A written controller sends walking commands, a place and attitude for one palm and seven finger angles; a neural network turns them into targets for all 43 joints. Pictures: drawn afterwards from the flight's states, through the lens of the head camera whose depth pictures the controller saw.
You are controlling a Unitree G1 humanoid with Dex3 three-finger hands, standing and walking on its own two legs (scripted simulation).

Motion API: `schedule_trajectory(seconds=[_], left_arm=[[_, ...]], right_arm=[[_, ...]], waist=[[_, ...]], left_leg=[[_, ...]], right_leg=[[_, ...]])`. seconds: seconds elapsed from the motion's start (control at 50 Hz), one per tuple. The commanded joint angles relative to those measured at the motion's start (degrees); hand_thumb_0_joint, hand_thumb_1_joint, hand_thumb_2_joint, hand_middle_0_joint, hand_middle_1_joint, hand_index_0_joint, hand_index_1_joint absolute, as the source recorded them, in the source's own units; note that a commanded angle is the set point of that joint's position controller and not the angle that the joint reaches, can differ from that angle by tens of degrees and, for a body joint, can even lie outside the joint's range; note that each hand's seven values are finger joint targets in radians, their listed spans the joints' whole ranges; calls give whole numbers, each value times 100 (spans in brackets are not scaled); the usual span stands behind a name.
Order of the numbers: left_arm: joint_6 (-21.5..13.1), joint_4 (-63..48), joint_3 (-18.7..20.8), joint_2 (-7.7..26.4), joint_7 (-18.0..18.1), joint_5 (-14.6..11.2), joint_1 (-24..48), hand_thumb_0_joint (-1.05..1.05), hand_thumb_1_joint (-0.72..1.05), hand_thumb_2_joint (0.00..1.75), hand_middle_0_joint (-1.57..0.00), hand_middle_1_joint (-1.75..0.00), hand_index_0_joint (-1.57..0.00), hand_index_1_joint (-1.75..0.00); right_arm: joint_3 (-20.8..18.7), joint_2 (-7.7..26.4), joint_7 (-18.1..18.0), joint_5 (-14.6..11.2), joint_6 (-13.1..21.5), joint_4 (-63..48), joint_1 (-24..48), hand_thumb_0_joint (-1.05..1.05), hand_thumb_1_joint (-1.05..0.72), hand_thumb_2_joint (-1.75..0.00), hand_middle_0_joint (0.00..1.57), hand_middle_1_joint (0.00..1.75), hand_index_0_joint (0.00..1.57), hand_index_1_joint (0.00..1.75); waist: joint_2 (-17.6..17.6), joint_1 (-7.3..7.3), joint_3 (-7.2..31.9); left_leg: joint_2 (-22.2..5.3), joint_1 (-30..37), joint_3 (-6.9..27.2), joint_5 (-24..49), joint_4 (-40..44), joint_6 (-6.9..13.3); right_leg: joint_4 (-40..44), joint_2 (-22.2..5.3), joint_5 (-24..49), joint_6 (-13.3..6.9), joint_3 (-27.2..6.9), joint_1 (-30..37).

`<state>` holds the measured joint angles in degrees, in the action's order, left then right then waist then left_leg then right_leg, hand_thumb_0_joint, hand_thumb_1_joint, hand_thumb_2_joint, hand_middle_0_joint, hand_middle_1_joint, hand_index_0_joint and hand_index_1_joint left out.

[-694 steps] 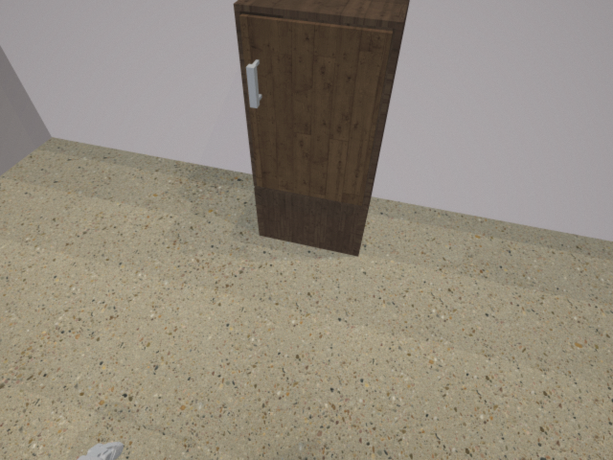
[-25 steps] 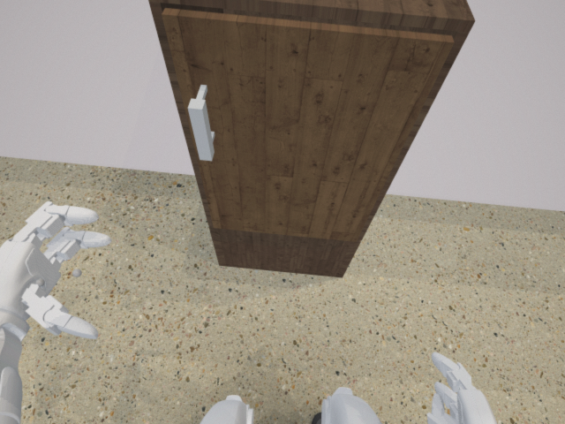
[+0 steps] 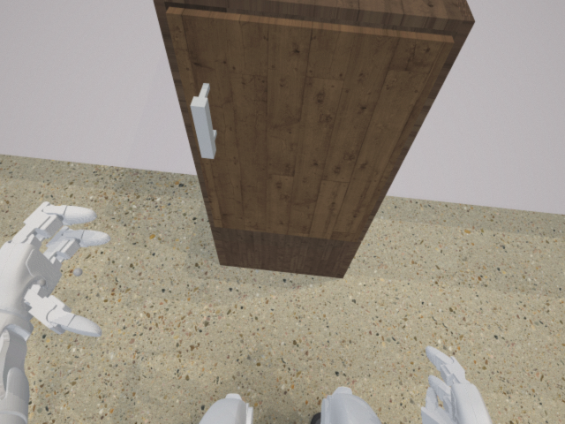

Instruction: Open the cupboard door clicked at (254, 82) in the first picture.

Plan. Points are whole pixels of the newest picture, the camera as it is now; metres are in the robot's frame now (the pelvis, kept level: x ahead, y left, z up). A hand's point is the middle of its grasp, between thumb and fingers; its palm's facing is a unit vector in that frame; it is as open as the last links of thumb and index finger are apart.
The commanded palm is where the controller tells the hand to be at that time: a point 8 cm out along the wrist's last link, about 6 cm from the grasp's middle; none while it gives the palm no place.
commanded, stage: move the hooked fingers beside the handle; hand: left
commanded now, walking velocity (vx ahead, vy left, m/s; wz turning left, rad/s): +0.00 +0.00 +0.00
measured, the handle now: (207, 121) +0.59 +0.17 +0.04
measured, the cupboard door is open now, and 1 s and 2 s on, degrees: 0 0 0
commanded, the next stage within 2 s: none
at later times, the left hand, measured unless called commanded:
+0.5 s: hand (110, 216) +0.37 +0.27 +0.05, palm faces -0.02 -1.00 -0.03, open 14.0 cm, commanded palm +0.36 +0.31 +0.05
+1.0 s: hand (131, 176) +0.45 +0.26 +0.05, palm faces -0.05 -1.00 +0.00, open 14.0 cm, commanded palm +0.43 +0.30 +0.05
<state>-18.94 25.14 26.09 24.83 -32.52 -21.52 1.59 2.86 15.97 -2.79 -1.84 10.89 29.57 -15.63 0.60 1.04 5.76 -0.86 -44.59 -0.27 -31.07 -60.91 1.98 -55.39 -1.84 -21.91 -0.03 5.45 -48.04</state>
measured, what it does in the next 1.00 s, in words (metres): stands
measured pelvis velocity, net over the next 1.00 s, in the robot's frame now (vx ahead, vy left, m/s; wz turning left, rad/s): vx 0.00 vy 0.01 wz -0.03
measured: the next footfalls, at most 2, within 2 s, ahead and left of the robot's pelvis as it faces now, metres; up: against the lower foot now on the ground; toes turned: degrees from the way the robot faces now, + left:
none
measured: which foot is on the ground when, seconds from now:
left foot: down 0.00-1.00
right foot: down 0.00-1.00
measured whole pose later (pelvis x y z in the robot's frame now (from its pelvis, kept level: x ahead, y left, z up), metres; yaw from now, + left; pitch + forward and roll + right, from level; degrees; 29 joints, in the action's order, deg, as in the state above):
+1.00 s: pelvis +0.00 +0.01 -0.01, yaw -2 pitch +21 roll -3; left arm -21.4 57.2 27.3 32.8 -29.5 -11.7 37.3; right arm 2.7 16.1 -1.8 -0.9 1.2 33.7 -19.5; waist -0.1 6.3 6.0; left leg -1.5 -52.4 -1.3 -31.3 -62.8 2.6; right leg -56.2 -1.1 -20.9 0.5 4.3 -56.0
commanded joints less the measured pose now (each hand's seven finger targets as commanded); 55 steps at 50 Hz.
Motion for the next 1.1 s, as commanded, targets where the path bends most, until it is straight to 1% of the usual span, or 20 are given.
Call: schedule_trajectory(seconds=[0.0,0.08,0.14,0.18,0.28,0.34,0.42,0.44,0.5,0.62,0.64,0.72,0.74,0.76,0.8,0.86,0.9,0.94,1.02,1.08], left_arm=[[-323,-1050,284,1491,-59,-43,1633,0,-50,30,-30,-120,-30,-120],[-352,-842,149,1444,2,23,2368,0,-50,30,-30,-120,-30,-120],[-351,-828,171,1485,43,78,2258,0,-50,30,-30,-120,-30,-120],[-272,-749,187,1508,109,131,2213,0,-50,30,-30,-120,-30,-120],[-110,-205,506,1781,274,204,2205,0,-50,30,-30,-120,-30,-120],[-142,68,375,1704,316,251,2754,0,-50,30,-30,-120,-30,-120],[-386,136,499,2007,286,358,3285,0,-50,30,-30,-120,-30,-120],[-439,105,239,1759,243,379,3428,0,-50,30,-30,-120,-30,-120],[-510,411,176,1780,178,398,3849,0,-50,30,-30,-120,-30,-120],[-421,1072,532,2267,206,558,4123,0,-50,30,-30,-120,-30,-120],[-411,1123,417,2134,227,563,4245,0,-50,30,-30,-120,-30,-120],[-543,1128,605,2437,292,650,4513,0,-50,30,-30,-120,-30,-120],[-578,1099,483,2288,296,645,4619,0,-50,30,-30,-120,-30,-120],[-570,1288,517,2291,312,645,4576,0,-50,30,-30,-120,-30,-120],[-615,1414,554,2373,302,658,4738,0,-50,30,-30,-120,-30,-120],[-551,1789,277,2121,266,741,5035,0,-50,30,-30,-120,-30,-120],[-557,2060,305,2264,260,782,5414,0,-50,30,-30,-120,-30,-120],[-581,2203,295,2348,270,864,5699,0,-50,30,-30,-120,-30,-120],[-756,2252,524,2814,321,996,6202,0,-50,30,-30,-120,-30,-120],[-800,2392,393,2750,367,1067,6454,0,-50,30,-30,-120,-30,-120]], right_arm=[[-416,972,-130,11,270,-613,-150,0,-90,-90,20,30,20,30],[-405,960,-197,-5,284,-506,-161,0,-90,-90,20,30,20,30],[-418,947,-181,6,267,-512,-260,0,-90,-90,20,30,20,30],[-425,934,-149,10,229,-507,-276,0,-90,-90,20,30,20,30],[-428,963,-79,2,14,-548,-326,0,-90,-90,20,30,20,30],[-406,969,-70,8,-74,-506,-384,0,-90,-90,20,30,20,30],[-433,997,-75,35,-147,-399,-551,0,-90,-90,20,30,20,30],[-429,963,-67,34,-158,-405,-546,0,-90,-90,20,30,20,30],[-456,1007,-97,32,-215,-250,-661,0,-90,-90,20,30,20,30],[-461,1050,-73,54,-405,-156,-815,0,-90,-90,20,30,20,30],[-450,1021,-58,63,-433,-159,-806,0,-90,-90,20,30,20,30],[-456,1034,-18,85,-552,-170,-916,0,-90,-90,20,30,20,30],[-455,1013,-1,92,-572,-168,-906,0,-90,-90,20,30,20,30],[-462,1022,12,98,-603,-145,-945,0,-90,-90,20,30,20,30],[-464,1051,16,103,-661,-129,-992,0,-90,-90,20,30,20,30],[-471,1054,29,96,-752,-47,-1048,0,-90,-90,20,30,20,30],[-454,1093,9,104,-811,3,-1091,0,-90,-90,20,30,20,30],[-445,1094,15,115,-867,26,-1132,0,-90,-90,20,30,20,30],[-421,1123,15,166,-961,88,-1224,0,-90,-90,20,30,20,30],[-401,1127,32,178,-1017,113,-1248,0,-90,-90,20,30,20,30]], waist=[[471,171,1526],[594,215,1579],[625,97,2064],[739,61,2114],[333,33,1966],[370,151,1809],[506,174,2217],[682,234,2278],[549,367,2234],[639,249,2430],[587,309,2389],[707,281,2644],[860,309,2663],[651,335,2585],[614,379,2575],[671,500,2442],[535,592,2252],[551,610,2384],[891,597,2696],[1002,675,2695]], left_leg=[[64,364,238,1921,957,-151],[67,424,301,1630,1002,-178],[62,692,324,2291,1009,-234],[49,719,286,2549,1004,-265],[49,262,213,2362,1028,-224],[46,184,180,2160,1029,-199],[24,332,179,2398,933,-184],[32,440,181,2445,933,-190],[-14,484,237,2551,859,-181],[-7,407,219,2729,851,-186],[-3,388,199,2719,832,-170],[-37,490,216,3080,786,-187],[-38,600,215,3192,762,-201],[-53,525,208,3112,754,-185],[-64,477,239,3152,720,-173],[-79,520,225,2927,743,-165],[-76,329,266,2699,720,-145],[-58,297,260,2617,698,-132],[-75,474,314,2755,606,-177],[-87,576,389,2807,570,-209]], right_leg=[[432,296,827,-182,-267,1256],[447,260,496,-173,-258,1039],[358,250,967,-182,-236,1260],[339,231,1157,-164,-229,1301],[365,233,1221,-136,-261,1470],[397,248,1133,-142,-282,1367],[324,270,1320,-156,-349,1436],[323,265,1318,-152,-353,1359],[303,286,1306,-153,-318,1132],[272,266,1460,-153,-340,1249],[279,268,1531,-137,-344,1237],[219,295,1719,-146,-363,1294],[213,293,1764,-143,-355,1222],[243,310,1744,-132,-351,1218],[198,331,1750,-154,-332,1186],[269,327,1527,-119,-316,895],[252,334,1399,-138,-301,789],[239,329,1405,-126,-328,835],[145,339,1360,-151,-331,689],[124,345,1237,-147,-294,463]])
